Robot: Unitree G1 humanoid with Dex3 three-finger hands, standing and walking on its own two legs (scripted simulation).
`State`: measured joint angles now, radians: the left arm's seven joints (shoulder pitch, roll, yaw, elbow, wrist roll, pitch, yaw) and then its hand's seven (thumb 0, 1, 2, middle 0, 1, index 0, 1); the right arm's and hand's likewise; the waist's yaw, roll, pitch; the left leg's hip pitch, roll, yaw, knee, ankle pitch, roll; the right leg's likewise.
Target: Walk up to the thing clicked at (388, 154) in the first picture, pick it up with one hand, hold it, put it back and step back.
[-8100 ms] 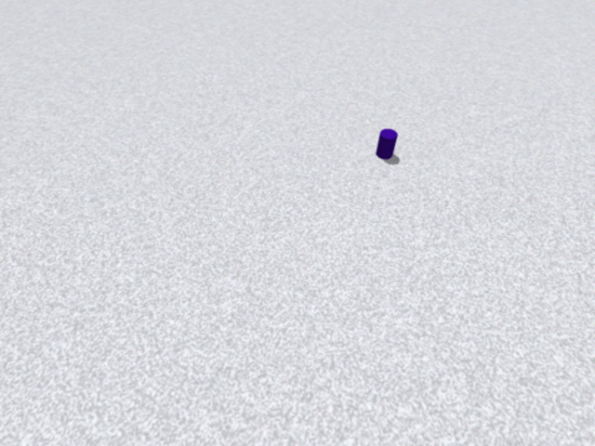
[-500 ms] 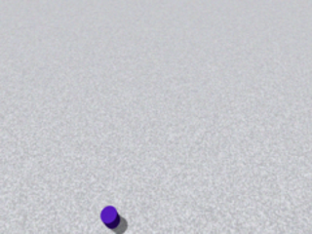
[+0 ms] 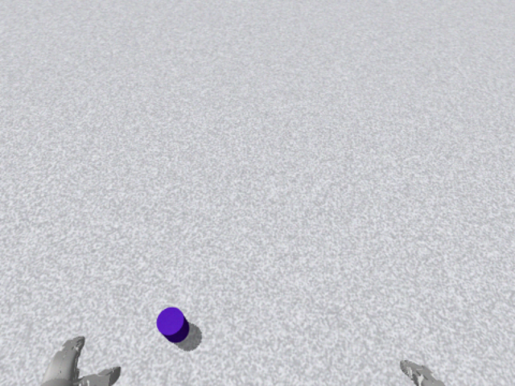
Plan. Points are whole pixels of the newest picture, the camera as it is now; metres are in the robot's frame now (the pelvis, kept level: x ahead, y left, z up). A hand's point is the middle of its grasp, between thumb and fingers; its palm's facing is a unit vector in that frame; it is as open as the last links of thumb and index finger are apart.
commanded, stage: go down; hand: left
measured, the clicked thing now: (173, 325) +0.37 +0.26 -0.70
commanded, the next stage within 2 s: none
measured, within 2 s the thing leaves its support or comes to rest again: neither
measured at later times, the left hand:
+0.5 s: hand out of the picture +0.15 +0.35 -0.25, palm faces +0.23 -0.92 -0.30, open 17.2 cm
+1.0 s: hand (66, 363) +0.21 +0.41 -0.32, palm faces +0.30 -0.93 -0.21, open 17.6 cm
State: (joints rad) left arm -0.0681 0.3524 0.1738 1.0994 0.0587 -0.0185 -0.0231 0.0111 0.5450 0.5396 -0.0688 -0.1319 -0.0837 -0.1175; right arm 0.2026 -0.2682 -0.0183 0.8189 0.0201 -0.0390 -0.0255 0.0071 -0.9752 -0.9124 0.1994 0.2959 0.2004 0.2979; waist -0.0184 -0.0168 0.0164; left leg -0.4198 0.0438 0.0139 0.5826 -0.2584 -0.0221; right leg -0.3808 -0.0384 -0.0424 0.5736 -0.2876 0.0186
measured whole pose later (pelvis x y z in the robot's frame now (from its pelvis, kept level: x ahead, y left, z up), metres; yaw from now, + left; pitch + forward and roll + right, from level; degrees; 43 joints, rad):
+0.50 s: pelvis -0.02 +0.01 -0.15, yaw -1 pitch +25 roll -2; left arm 0.10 0.44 0.52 0.74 -0.04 -0.22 -0.27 0.00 -0.51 0.08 -0.06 -0.11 -0.08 -0.09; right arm 0.11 -0.28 -0.05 0.61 -0.01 -0.12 -0.03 0.01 -0.95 -0.90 0.20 0.30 0.20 0.30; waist 0.01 -0.03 -0.15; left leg -1.30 0.06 -0.03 1.46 -0.59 -0.02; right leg -1.24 -0.04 -0.04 1.43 -0.63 0.02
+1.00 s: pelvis -0.06 +0.00 -0.28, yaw -4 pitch +32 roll -5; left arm -0.18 0.67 0.79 0.90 -0.19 -0.36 -0.56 -0.01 -0.59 0.08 -0.03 -0.10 -0.06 -0.08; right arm 0.06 -0.31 0.02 0.69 -0.04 -0.17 -0.07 0.01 -0.89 -0.89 0.20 0.30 0.20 0.30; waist 0.01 -0.04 -0.15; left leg -1.84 0.06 -0.11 1.93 -0.66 -0.03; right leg -1.76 -0.02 -0.07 1.89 -0.70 0.01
